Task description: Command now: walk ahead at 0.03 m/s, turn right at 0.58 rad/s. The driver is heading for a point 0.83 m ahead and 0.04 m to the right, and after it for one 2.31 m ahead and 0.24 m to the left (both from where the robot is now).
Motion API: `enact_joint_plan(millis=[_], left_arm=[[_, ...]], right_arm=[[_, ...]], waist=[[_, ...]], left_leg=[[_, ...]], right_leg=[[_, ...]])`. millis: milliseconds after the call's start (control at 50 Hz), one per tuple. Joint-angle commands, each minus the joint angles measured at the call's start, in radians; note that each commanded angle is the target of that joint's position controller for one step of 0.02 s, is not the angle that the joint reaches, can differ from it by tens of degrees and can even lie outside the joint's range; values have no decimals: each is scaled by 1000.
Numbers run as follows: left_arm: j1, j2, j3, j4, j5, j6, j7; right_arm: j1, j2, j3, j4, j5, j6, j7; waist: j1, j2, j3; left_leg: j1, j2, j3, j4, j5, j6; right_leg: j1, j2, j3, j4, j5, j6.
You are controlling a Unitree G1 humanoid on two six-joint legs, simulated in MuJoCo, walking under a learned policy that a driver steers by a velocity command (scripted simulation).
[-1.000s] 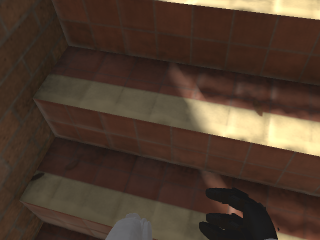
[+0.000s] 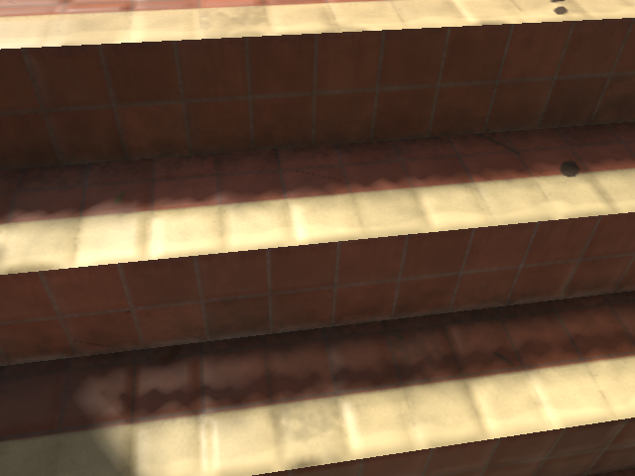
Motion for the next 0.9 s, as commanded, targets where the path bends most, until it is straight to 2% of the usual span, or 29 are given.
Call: enact_joint_plan(millis=[20,60,80,100,120,140,200,260,300,340,380,440,460,480,500,520,540,580,600,640,680,720,760,800,820,840,860,880,900], left_arm=[[228,-1,22,-35,1,33,6],[117,52,33,-59,-1,34,17],[107,118,61,-70,-14,23,35],[63,136,75,-63,-10,16,52],[-43,110,65,-125,-9,19,81],[-101,81,48,-156,-1,18,90],[-124,36,23,-169,2,-20,69],[-125,35,3,-191,18,11,56],[-121,32,-13,-188,36,30,38],[-136,14,-28,-190,54,54,1],[-60,1,-43,-186,37,73,-6],[4,-13,-42,-171,10,76,14],[-11,-2,-33,-165,6,73,20],[4,25,-18,-155,4,64,37],[54,108,16,-147,21,50,61],[164,244,61,-122,15,51,82],[153,191,54,-126,4,57,57],[192,266,104,-77,23,69,1],[257,234,96,-34,38,76,-14],[403,65,19,102,93,71,-25],[393,-33,-27,166,91,59,-15],[315,-16,-42,175,89,55,-6],[283,19,-48,181,118,32,-19],[247,59,-47,164,152,4,-30],[233,70,-52,160,154,0,-27],[232,83,-55,166,148,4,-34],[241,177,-27,192,97,27,-63],[278,194,-21,206,85,31,-88],[305,95,-6,233,-49,-10,55]], right_arm=[[-37,-121,-24,-124,38,-49,20],[7,-201,-75,-194,-3,-59,53],[23,-213,-87,-199,4,-64,48],[8,-143,-48,-200,4,-57,53],[26,-40,-8,-173,-8,-20,59],[40,7,19,-168,1,5,55],[103,-13,26,-157,2,2,61],[129,-112,-3,-128,-25,-2,74],[84,-122,-8,-146,-52,-7,70],[25,-137,-21,-160,-34,-13,67],[17,-177,-32,-159,-60,-23,67],[-21,-119,-30,-162,-26,-31,83],[38,-123,-34,-140,-11,-19,88],[86,-119,-42,-132,-19,-12,91],[164,-75,-39,-130,-32,-7,93],[330,21,-13,-149,-52,-8,91],[386,-19,-19,-124,-38,-17,95],[260,-87,-58,-118,-22,-26,92],[216,-104,-73,-92,-13,-35,94],[46,8,-27,-134,5,-51,89],[41,87,21,-137,4,-31,98],[93,87,48,-123,1,-2,123],[85,52,58,-137,3,14,128],[4,3,62,-177,9,24,119],[-44,-4,63,-187,22,32,114],[-106,-35,65,-213,39,42,104],[-236,-36,89,-262,32,74,122],[-186,4,106,-247,35,98,137],[57,141,101,-114,58,69,19]], waist=[[114,117,-150],[-27,246,-84],[-27,136,-56],[-27,27,22],[-31,67,11],[-45,69,-1],[-68,107,5],[-31,183,-32],[-12,128,-30],[-6,119,29],[30,131,35],[50,121,46],[31,125,37],[3,132,-9],[-32,47,-80],[-87,-173,-219],[-30,-170,-172],[30,-204,53],[69,-157,76],[87,-73,120],[33,-64,74],[-22,-111,68],[-56,-54,89],[-76,10,77],[-78,-42,54],[-84,-42,72],[-92,-126,65],[-89,-172,94],[-128,-61,2]], left_leg=[[300,154,-175,-101,830,246],[422,443,-538,-230,886,571],[375,519,-574,-277,873,578],[298,444,-428,-281,694,485],[262,345,-300,-276,602,438],[296,302,-210,-297,564,408],[395,270,-88,-339,440,368],[346,295,-37,-352,566,396],[289,275,44,-382,472,343],[179,236,114,-427,337,304],[198,382,12,-420,526,339],[307,377,67,-312,623,313],[316,325,89,-269,630,277],[312,280,133,-203,600,227],[257,192,206,-82,501,164],[108,104,199,86,-14,77],[-9,58,86,204,-285,19],[-209,-4,2,834,-264,63],[-490,-31,-69,1266,-249,113],[-891,-62,-138,1602,-92,232],[-971,-42,-102,1645,-20,300],[-1015,-39,-67,1802,-64,311],[-1075,-7,-54,1820,-38,302],[-945,61,8,1489,106,268],[-794,79,57,1332,122,256],[-672,85,58,1190,10,250],[-491,22,159,985,-290,221],[-477,2,136,967,-286,196],[-235,-2,318,848,-309,219]], right_leg=[[89,-106,191,90,250,-59],[-332,3,42,547,-358,112],[-436,-30,17,977,-436,140],[-496,-64,30,1116,-327,134],[-549,-36,3,1113,-222,100],[-580,-24,-6,1106,-165,76],[-645,-91,-63,954,-186,96],[-570,-122,-161,1008,-144,96],[-486,-184,-212,865,-64,90],[-295,-211,-316,560,-139,77],[-187,-263,-213,476,-2,63],[-61,-244,-277,44,147,57],[33,-191,-331,-139,238,39],[154,-145,-340,-194,329,17],[300,-172,-276,-170,627,-56],[536,-359,-43,-152,1056,-262],[527,-509,209,-260,728,-342],[266,-555,295,-424,291,-399],[331,-574,337,-420,134,-393],[422,-532,252,-357,-146,-255],[405,-474,116,-349,-127,-184],[286,-469,69,-409,-119,-181],[220,-502,28,-464,-131,-201],[79,-445,-123,-507,-110,-165],[-31,-405,-166,-560,-61,-160],[-139,-397,-178,-616,-13,-149],[-222,-423,-166,-764,151,-249],[-151,-503,-126,-739,336,-277],[110,-404,-357,-616,875,-181]])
